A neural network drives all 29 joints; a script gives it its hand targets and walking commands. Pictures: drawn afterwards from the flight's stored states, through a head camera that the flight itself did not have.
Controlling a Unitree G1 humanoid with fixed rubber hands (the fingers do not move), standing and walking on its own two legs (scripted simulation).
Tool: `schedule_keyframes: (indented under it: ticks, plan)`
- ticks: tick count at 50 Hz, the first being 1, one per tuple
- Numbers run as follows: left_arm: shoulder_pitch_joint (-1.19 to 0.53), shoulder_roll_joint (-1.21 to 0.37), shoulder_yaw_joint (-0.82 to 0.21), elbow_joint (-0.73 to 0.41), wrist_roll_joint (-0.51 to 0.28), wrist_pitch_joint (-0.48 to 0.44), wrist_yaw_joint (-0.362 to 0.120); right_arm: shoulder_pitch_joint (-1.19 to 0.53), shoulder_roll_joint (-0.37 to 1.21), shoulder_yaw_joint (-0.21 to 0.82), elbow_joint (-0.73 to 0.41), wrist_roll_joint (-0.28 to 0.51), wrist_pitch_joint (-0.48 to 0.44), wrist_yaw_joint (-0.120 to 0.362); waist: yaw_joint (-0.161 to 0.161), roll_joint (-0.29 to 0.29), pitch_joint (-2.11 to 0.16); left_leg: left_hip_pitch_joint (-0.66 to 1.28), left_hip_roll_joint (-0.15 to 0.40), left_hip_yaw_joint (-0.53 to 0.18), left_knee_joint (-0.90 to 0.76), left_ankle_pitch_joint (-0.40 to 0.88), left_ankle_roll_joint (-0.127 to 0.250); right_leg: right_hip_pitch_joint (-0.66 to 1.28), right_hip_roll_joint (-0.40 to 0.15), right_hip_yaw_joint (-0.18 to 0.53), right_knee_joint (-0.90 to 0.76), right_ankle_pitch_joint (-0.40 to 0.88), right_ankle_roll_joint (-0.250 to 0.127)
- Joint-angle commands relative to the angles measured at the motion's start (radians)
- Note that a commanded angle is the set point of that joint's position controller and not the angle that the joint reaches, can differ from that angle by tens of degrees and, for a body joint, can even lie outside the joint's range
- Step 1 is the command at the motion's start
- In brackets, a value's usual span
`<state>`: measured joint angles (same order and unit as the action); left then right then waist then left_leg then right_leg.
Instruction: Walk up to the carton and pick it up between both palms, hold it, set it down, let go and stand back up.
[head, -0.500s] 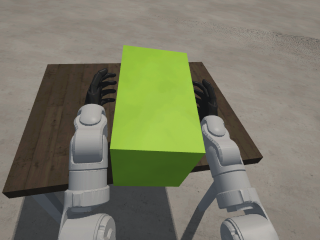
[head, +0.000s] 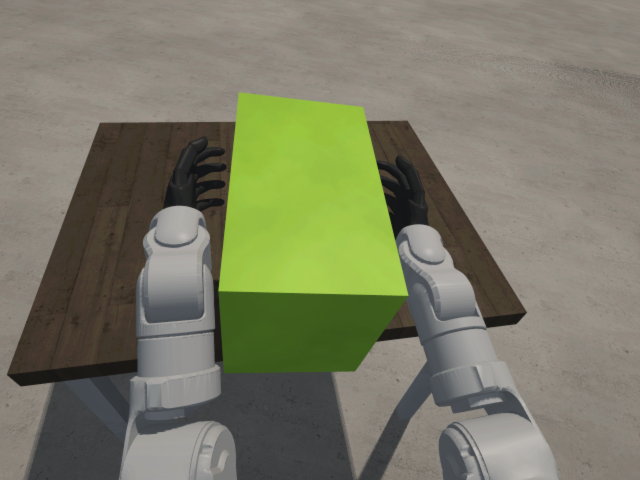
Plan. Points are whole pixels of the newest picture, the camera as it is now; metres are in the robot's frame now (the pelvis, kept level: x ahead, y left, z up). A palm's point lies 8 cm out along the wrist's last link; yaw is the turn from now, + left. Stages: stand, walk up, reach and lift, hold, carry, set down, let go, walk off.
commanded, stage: hold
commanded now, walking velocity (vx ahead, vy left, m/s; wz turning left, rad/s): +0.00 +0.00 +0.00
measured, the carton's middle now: (297, 232) +0.38 +0.01 +0.11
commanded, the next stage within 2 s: none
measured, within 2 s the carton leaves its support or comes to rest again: neither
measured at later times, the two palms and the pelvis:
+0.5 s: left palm (187, 201) +0.35 +0.13 +0.19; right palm (417, 214) +0.36 -0.13 +0.17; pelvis +0.01 -0.01 +0.00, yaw +0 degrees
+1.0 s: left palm (182, 200) +0.35 +0.14 +0.19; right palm (413, 210) +0.36 -0.12 +0.18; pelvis +0.00 +0.00 +0.00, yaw +0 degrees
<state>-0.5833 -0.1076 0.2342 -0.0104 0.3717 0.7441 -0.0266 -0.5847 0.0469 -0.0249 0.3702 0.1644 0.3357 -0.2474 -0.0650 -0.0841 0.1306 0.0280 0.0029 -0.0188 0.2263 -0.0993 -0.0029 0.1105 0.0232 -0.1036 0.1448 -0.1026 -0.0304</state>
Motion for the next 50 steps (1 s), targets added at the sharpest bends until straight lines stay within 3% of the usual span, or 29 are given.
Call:
schedule_keyframes:
  ticks: [1, 8, 14, 22, 27, 35, 39, 46, 50]
  plan:
    - [-0.472, -0.369, -0.39, -0.104, -0.147, -0.07, -0.095, -0.61, 0.293, 0.213, -0.254, 0.003, -0.107, 0.057, -0.02, 0.088, -0.424, 0.108, -0.011, 0.036, 0.003, 0.128, -0.029, 0.023, 0.007, -0.025, 0.012, 0.142, 0.053]
    - [-0.43, -0.384, -0.449, -0.145, -0.162, -0.067, -0.089, -0.582, 0.308, 0.276, -0.281, 0.017, -0.096, 0.053, -0.023, 0.092, -0.482, 0.156, -0.014, 0.019, 0.042, 0.284, -0.025, 0.068, 0.01, -0.007, 0.016, 0.283, 0.052]
    - [-0.349, -0.339, -0.4, -0.164, -0.142, 0.011, -0.118, -0.526, 0.27, 0.302, -0.286, 0.073, -0.041, 0.015, -0.011, 0.056, -0.369, 0.089, -0.019, 0.017, 0.019, 0.273, -0.011, 0.152, -0.012, 0.009, 0.02, 0.348, 0.067]
    - [-0.397, -0.336, -0.398, -0.202, -0.153, 0.031, -0.122, -0.57, 0.275, 0.307, -0.32, 0.107, -0.028, -0.004, -0.009, 0.065, -0.366, 0.09, -0.015, 0.03, 0.018, 0.238, -0.011, 0.124, -0.015, 0.002, 0.023, 0.295, 0.068]
    - [-0.436, -0.364, -0.415, -0.188, -0.154, 0.017, -0.114, -0.597, 0.286, 0.287, -0.304, 0.078, -0.032, 0.011, -0.019, 0.087, -0.379, 0.114, -0.01, 0.032, 0.024, 0.205, -0.022, 0.072, -0.005, -0.008, 0.009, 0.204, 0.056]
    - [-0.448, -0.356, -0.357, -0.094, -0.127, 0.011, -0.117, -0.61, 0.262, 0.21, -0.204, 0.022, -0.037, 0.041, -0.02, 0.077, -0.329, 0.079, -0.005, 0.032, 0.002, 0.094, -0.025, 0.048, -0.004, -0.018, -0.005, 0.078, 0.047]
    - [-0.454, -0.355, -0.351, -0.088, -0.123, 0.0, -0.114, -0.612, 0.265, 0.195, -0.196, 0.009, -0.05, 0.051, -0.02, 0.083, -0.355, 0.076, -0.008, 0.033, 0.004, 0.112, -0.026, 0.059, -0.003, -0.017, 0.001, 0.099, 0.046]
    - [-0.45, -0.371, -0.398, -0.148, -0.136, -0.026, -0.108, -0.609, 0.283, 0.24, -0.246, 0.021, -0.072, 0.053, -0.021, 0.092, -0.431, 0.137, -0.015, 0.027, 0.036, 0.259, -0.032, 0.089, 0.006, -0.014, 0.012, 0.234, 0.044]
    - [-0.423, -0.364, -0.4, -0.156, -0.134, -0.021, -0.11, -0.586, 0.279, 0.261, -0.256, 0.032, -0.069, 0.047, -0.016, 0.081, -0.398, 0.135, -0.014, 0.025, 0.035, 0.261, -0.029, 0.1, 0.002, -0.008, 0.01, 0.242, 0.046]
